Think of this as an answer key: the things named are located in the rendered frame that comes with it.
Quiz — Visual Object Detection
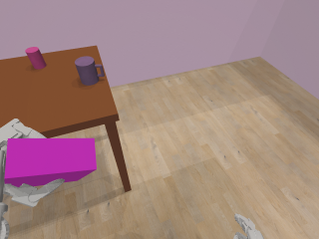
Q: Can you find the robot left hand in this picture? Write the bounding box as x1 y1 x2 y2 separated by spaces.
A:
0 119 65 207

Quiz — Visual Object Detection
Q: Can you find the left robot forearm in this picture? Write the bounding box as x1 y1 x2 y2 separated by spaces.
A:
0 202 10 239

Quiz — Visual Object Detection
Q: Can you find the robot right hand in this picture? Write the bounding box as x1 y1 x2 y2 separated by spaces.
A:
233 213 264 239

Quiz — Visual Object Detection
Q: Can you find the table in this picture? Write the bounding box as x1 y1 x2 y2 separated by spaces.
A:
0 45 132 192

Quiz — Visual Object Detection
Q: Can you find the sponge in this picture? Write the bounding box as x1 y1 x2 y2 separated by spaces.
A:
4 138 97 187

